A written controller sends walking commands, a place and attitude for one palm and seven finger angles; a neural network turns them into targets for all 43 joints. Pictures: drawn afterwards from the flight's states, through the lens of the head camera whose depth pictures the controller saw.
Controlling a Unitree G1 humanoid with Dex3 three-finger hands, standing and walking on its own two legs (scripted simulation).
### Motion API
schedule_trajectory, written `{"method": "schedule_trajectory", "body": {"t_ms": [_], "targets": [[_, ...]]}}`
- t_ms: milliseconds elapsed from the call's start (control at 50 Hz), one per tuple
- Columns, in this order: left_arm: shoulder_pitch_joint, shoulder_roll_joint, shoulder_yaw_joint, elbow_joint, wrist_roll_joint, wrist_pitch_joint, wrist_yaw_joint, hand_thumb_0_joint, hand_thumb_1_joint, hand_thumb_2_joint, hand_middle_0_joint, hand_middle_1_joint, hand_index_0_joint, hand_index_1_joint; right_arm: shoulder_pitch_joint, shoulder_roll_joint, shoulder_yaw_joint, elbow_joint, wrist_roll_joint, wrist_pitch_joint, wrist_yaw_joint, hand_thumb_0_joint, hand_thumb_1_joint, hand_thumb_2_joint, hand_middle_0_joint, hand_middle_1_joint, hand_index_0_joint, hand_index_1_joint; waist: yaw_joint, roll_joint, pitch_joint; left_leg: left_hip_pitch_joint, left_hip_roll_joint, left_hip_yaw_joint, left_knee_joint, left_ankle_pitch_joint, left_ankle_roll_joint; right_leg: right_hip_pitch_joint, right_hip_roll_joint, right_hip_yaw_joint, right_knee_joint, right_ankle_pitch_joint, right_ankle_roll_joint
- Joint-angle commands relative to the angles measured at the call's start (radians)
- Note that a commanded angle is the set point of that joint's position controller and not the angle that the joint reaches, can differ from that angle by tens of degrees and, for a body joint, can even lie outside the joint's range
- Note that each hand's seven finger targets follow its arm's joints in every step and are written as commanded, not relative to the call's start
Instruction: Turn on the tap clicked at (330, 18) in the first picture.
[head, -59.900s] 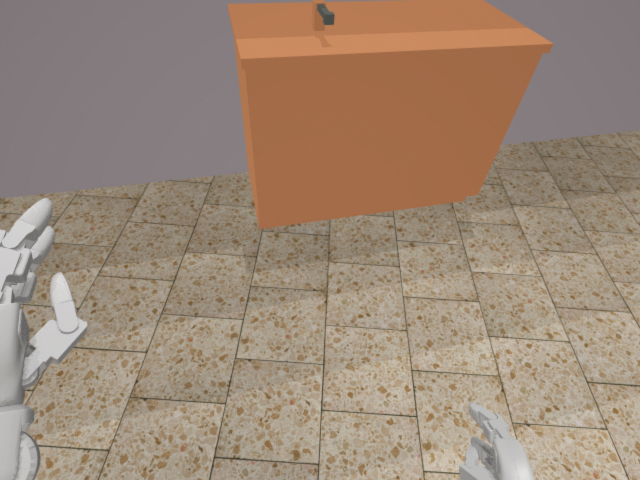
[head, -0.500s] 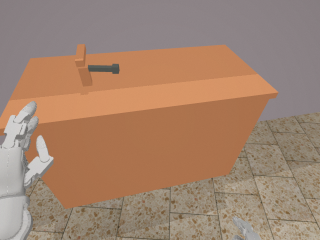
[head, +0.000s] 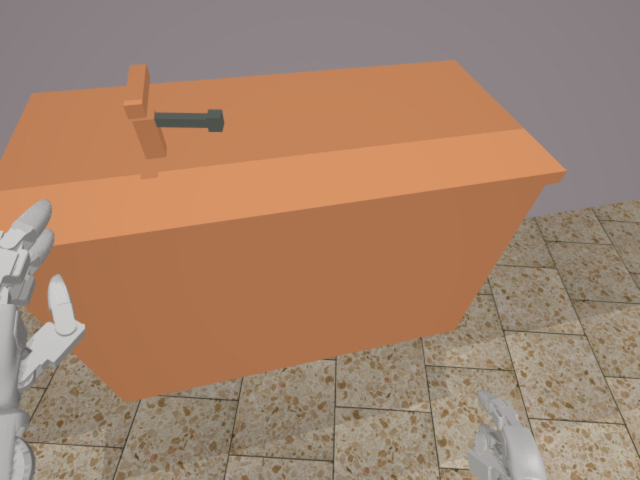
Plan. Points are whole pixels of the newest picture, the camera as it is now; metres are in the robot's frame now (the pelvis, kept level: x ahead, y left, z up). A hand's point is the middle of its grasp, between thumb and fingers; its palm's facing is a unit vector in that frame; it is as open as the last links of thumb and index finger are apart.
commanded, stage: stand and check the lever's angle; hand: left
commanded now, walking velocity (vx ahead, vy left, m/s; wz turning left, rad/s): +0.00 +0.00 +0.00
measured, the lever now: (215, 120) +0.66 +0.23 +0.08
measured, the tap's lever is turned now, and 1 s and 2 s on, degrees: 78 78 78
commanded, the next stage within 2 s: stand and wait in 0.26 s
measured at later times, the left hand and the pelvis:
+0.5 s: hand (48, 340) +0.20 +0.25 +0.16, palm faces +0.40 -0.84 -0.37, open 7.4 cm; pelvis -0.02 +0.01 +0.01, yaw +0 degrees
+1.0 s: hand (35, 347) +0.19 +0.26 +0.16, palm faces +0.40 -0.84 -0.37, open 7.4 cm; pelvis -0.02 +0.02 +0.01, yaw -1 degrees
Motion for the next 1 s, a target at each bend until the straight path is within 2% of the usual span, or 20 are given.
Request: {"method": "schedule_trajectory", "body": {"t_ms": [0, 20, 60, 80, 120, 140, 180, 240, 280, 340, 380, 420, 600, 700, 760, 820, 900, 980], "targets": [[-0.03, 0.165, 0.148, -0.183, -0.014, -0.072, 0.019, 0.0, 0.9, 0.9, -0.2, -0.3, -0.2, -0.3, -0.09, -0.11, -0.046, -0.164, 0.008, -0.04, -0.007, 0.0, -0.9, -0.9, 0.2, 0.3, 0.2, 0.3, 0.003, 0.057, -0.185, -0.013, 0.074, -0.054, -0.044, 0.481, 0.026, 0.181, -0.066, 0.065, -0.021, 0.449, -0.008], [-0.025, 0.156, 0.144, -0.172, -0.016, -0.073, 0.017, 0.0, 0.9, 0.9, -0.2, -0.3, -0.2, -0.3, -0.085, -0.111, -0.048, -0.165, 0.009, -0.035, -0.006, 0.0, -0.9, -0.9, 0.2, 0.3, 0.2, 0.3, 0.0, 0.034, -0.191, -0.019, 0.066, -0.043, -0.037, 0.446, 0.022, 0.191, -0.073, 0.076, -0.034, 0.462, -0.009], [-0.018, 0.146, 0.137, -0.161, -0.02, -0.072, 0.015, 0.0, 0.9, 0.9, -0.2, -0.3, -0.2, -0.3, -0.082, -0.112, -0.05, -0.168, 0.01, -0.028, -0.004, 0.0, -0.9, -0.9, 0.2, 0.3, 0.2, 0.3, -0.002, 0.026, -0.192, -0.03, 0.056, -0.037, -0.039, 0.377, 0.019, 0.196, -0.083, 0.1, -0.055, 0.453, -0.013], [-0.013, 0.138, 0.127, -0.161, -0.02, -0.069, 0.011, 0.0, 0.9, 0.9, -0.2, -0.3, -0.2, -0.3, -0.088, -0.114, -0.05, -0.174, 0.008, -0.028, -0.004, 0.0, -0.9, -0.9, 0.2, 0.3, 0.2, 0.3, -0.005, 0.048, -0.183, -0.03, 0.051, -0.039, -0.045, 0.367, 0.019, 0.183, -0.086, 0.105, -0.06, 0.445, -0.015], [-0.024, 0.133, 0.115, -0.166, -0.02, -0.067, 0.01, 0.0, 0.9, 0.9, -0.2, -0.3, -0.2, -0.3, -0.092, -0.115, -0.045, -0.174, 0.007, -0.022, -0.005, 0.0, -0.9, -0.9, 0.2, 0.3, 0.2, 0.3, -0.002, 0.057, -0.166, -0.038, 0.056, -0.041, -0.066, 0.329, 0.022, 0.168, -0.074, 0.1, -0.075, 0.378, -0.008], [-0.031, 0.142, 0.122, -0.168, -0.019, -0.067, 0.011, 0.0, 0.9, 0.9, -0.2, -0.3, -0.2, -0.3, -0.091, -0.115, -0.044, -0.175, 0.006, -0.022, -0.005, 0.0, -0.9, -0.9, 0.2, 0.3, 0.2, 0.3, 0.002, 0.037, -0.167, -0.04, 0.059, -0.052, -0.077, 0.329, 0.025, 0.17, -0.066, 0.093, -0.076, 0.359, -0.007], [-0.06, 0.157, 0.127, -0.189, -0.016, -0.065, 0.012, 0.0, 0.9, 0.9, -0.2, -0.3, -0.2, -0.3, -0.104, -0.119, -0.043, -0.179, 0.002, -0.022, -0.01, 0.0, -0.9, -0.9, 0.2, 0.3, 0.2, 0.3, 0.003, 0.053, -0.157, -0.039, 0.057, -0.054, -0.093, 0.309, 0.028, 0.153, -0.062, 0.092, -0.084, 0.324, -0.006], [-0.092, 0.149, 0.113, -0.187, -0.014, -0.063, 0.015, 0.0, 0.9, 0.9, -0.2, -0.3, -0.2, -0.3, -0.106, -0.117, -0.039, -0.178, -0.001, -0.023, -0.012, 0.0, -0.9, -0.9, 0.2, 0.3, 0.2, 0.3, 0.009, 0.051, -0.139, -0.057, 0.053, -0.055, -0.109, 0.244, 0.03, 0.145, -0.057, 0.098, -0.111, 0.265, -0.002], [-0.117, 0.17, 0.127, -0.204, -0.009, -0.064, 0.017, 0.0, 0.9, 0.9, -0.2, -0.3, -0.2, -0.3, -0.111, -0.117, -0.038, -0.177, -0.005, -0.025, -0.017, 0.0, -0.9, -0.9, 0.2, 0.3, 0.2, 0.3, 0.009, 0.073, -0.135, -0.055, 0.047, -0.056, -0.12, 0.224, 0.031, 0.138, -0.058, 0.099, -0.12, 0.244, -0.004], [-0.116, 0.152, 0.112, -0.19, -0.009, -0.063, 0.019, 0.0, 0.9, 0.9, -0.2, -0.3, -0.2, -0.3, -0.108, -0.115, -0.035, -0.173, -0.005, -0.03, -0.017, 0.0, -0.9, -0.9, 0.2, 0.3, 0.2, 0.3, 0.013, 0.062, -0.14, -0.06, 0.048, -0.055, -0.132, 0.201, 0.032, 0.148, -0.051, 0.09, -0.126, 0.223, 0.0], [-0.11, 0.156, 0.116, -0.188, -0.007, -0.062, 0.019, 0.0, 0.9, 0.9, -0.2, -0.3, -0.2, -0.3, -0.109, -0.119, -0.037, -0.175, -0.008, -0.032, -0.017, 0.0, -0.9, -0.9, 0.2, 0.3, 0.2, 0.3, 0.013, 0.087, -0.141, -0.062, 0.045, -0.058, -0.142, 0.19, 0.031, 0.147, -0.05, 0.09, -0.13, 0.206, -0.002], [-0.096, 0.146, 0.109, -0.172, -0.008, -0.062, 0.02, 0.0, 0.9, 0.9, -0.2, -0.3, -0.2, -0.3, -0.106, -0.114, -0.034, -0.171, -0.006, -0.033, -0.016, 0.0, -0.9, -0.9, 0.2, 0.3, 0.2, 0.3, 0.014, 0.057, -0.137, -0.069, 0.047, -0.057, -0.144, 0.163, 0.032, 0.146, -0.048, 0.088, -0.141, 0.19, 0.003], [-0.078, 0.145, 0.114, -0.156, -0.006, -0.068, 0.017, 0.0, 0.9, 0.9, -0.2, -0.3, -0.2, -0.3, -0.105, -0.117, -0.035, -0.166, -0.009, -0.038, -0.016, 0.0, -0.9, -0.9, 0.2, 0.3, 0.2, 0.3, 0.016, 0.052, -0.12, -0.107, 0.047, -0.065, -0.176, 0.13, 0.029, 0.151, -0.04, 0.071, -0.146, 0.161, 0.007], [-0.103, 0.147, 0.109, -0.179, -0.002, -0.076, 0.017, 0.0, 0.9, 0.9, -0.2, -0.3, -0.2, -0.3, -0.102, -0.12, -0.036, -0.163, -0.01, -0.045, -0.018, 0.0, -0.9, -0.9, 0.2, 0.3, 0.2, 0.3, 0.017, 0.093, -0.128, -0.104, 0.051, -0.065, -0.188, 0.136, 0.03, 0.158, -0.031, 0.06, -0.128, 0.175, 0.009], [-0.091, 0.146, 0.111, -0.178, -0.002, -0.076, 0.019, 0.0, 0.9, 0.9, -0.2, -0.3, -0.2, -0.3, -0.102, -0.12, -0.039, -0.163, -0.01, -0.047, -0.018, 0.0, -0.9, -0.9, 0.2, 0.3, 0.2, 0.3, 0.019, 0.058, -0.144, -0.093, 0.049, -0.063, -0.171, 0.173, 0.03, 0.171, -0.035, 0.061, -0.127, 0.214, 0.009], [-0.088, 0.142, 0.107, -0.176, -0.004, -0.075, 0.017, 0.0, 0.9, 0.9, -0.2, -0.3, -0.2, -0.3, -0.104, -0.121, -0.039, -0.162, -0.01, -0.047, -0.016, 0.0, -0.9, -0.9, 0.2, 0.3, 0.2, 0.3, 0.017, 0.078, -0.145, -0.083, 0.047, -0.058, -0.164, 0.199, 0.025, 0.165, -0.039, 0.064, -0.126, 0.227, 0.007], [-0.088, 0.137, 0.106, -0.157, -0.005, -0.072, 0.014, 0.0, 0.9, 0.9, -0.2, -0.3, -0.2, -0.3, -0.106, -0.117, -0.038, -0.161, -0.01, -0.045, -0.015, 0.0, -0.9, -0.9, 0.2, 0.3, 0.2, 0.3, 0.016, 0.053, -0.127, -0.089, 0.045, -0.055, -0.166, 0.179, 0.023, 0.153, -0.039, 0.067, -0.138, 0.217, 0.007], [-0.103, 0.142, 0.106, -0.157, -0.004, -0.068, 0.013, 0.0, 0.9, 0.9, -0.2, -0.3, -0.2, -0.3, -0.108, -0.124, -0.04, -0.164, -0.011, -0.041, -0.015, 0.0, -0.9, -0.9, 0.2, 0.3, 0.2, 0.3, 0.016, 0.068, -0.121, -0.09, 0.039, -0.055, -0.173, 0.154, 0.021, 0.144, -0.037, 0.071, -0.148, 0.196, 0.006]]}}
